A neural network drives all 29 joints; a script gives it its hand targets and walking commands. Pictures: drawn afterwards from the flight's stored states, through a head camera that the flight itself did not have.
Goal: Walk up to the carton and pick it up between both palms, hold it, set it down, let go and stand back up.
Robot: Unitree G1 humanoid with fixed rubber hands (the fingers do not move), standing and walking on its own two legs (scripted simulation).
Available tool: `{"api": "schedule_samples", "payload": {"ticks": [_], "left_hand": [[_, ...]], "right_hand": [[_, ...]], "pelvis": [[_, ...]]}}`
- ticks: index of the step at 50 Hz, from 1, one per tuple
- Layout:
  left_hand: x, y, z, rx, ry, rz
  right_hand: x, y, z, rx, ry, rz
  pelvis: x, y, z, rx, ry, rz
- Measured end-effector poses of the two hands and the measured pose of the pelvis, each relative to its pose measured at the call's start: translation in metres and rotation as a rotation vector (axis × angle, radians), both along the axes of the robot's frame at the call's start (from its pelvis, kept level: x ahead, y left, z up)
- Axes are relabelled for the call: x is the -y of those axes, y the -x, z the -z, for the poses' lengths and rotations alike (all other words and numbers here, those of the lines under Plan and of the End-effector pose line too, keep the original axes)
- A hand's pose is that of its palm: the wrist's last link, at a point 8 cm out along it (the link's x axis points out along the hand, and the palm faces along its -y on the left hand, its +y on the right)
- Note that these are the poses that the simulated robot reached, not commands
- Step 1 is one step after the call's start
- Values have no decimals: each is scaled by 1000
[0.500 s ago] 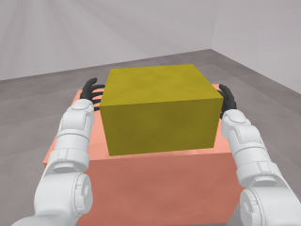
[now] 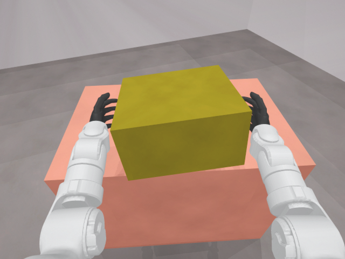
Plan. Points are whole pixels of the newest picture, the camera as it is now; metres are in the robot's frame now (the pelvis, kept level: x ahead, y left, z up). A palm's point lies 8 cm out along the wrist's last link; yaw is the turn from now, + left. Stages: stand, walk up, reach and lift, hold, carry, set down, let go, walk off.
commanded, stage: set down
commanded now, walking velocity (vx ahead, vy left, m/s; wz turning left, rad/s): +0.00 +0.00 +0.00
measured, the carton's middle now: (177, 117) +0.48 +0.02 +0.10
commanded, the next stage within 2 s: none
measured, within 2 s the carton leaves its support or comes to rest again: neither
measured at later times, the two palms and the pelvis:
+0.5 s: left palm (103, 123) +0.41 +0.20 +0.14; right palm (260, 132) +0.40 -0.17 +0.12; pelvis +0.00 +0.00 +0.00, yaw +0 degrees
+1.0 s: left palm (111, 123) +0.43 +0.19 +0.12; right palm (259, 133) +0.42 -0.18 +0.10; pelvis +0.02 +0.00 +0.00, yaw +0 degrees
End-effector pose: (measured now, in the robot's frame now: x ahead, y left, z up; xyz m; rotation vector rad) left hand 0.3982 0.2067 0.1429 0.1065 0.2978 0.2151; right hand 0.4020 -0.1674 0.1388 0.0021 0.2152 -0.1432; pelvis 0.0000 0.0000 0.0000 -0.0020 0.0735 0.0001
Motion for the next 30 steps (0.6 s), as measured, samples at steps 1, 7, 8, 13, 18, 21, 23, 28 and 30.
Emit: {"api": "schedule_samples", "payload": {"ticks": [1,7,8,13,18,21,23,28,30], "left_hand": [[0,0,0,1,0,0],[-1,3,-5,13,1,0],[-1,3,-5,15,1,0],[1,1,-5,9,4,4],[5,-3,1,-11,8,14],[7,-5,4,-10,7,18],[7,-7,5,0,5,15],[9,-11,5,19,3,21],[11,-13,7,14,4,25]], "right_hand": [[0,0,-1,1,0,0],[-1,3,-4,13,0,-2],[-1,3,-3,15,0,-3],[1,4,3,7,16,-7],[5,5,14,-21,24,-5],[7,4,19,-26,21,-2],[7,2,19,-19,20,-2],[9,0,19,-3,15,5],[10,-1,23,-11,16,8]], "pelvis": [[0,0,0,0,0,0],[0,1,0,2,1,0],[0,1,0,3,1,0],[-1,2,0,3,1,0],[0,1,0,2,0,0],[0,-1,0,0,0,0],[0,-2,0,-1,0,0],[1,-4,0,-4,-1,0],[1,-5,0,-6,-1,0]]}}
